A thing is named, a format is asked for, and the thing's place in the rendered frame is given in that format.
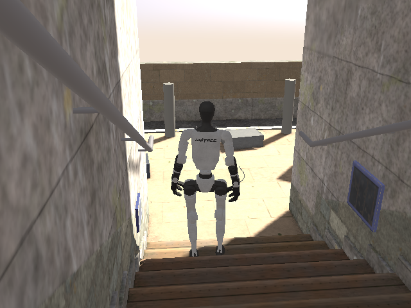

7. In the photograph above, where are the stairs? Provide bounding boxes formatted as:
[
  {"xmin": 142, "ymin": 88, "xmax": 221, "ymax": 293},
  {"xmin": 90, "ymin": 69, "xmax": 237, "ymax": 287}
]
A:
[{"xmin": 127, "ymin": 234, "xmax": 411, "ymax": 308}]

